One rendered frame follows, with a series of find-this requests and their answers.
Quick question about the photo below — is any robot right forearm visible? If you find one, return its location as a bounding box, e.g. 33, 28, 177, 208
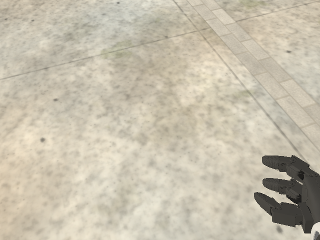
310, 222, 320, 240

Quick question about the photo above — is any robot right hand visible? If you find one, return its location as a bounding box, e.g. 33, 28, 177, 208
254, 155, 320, 234

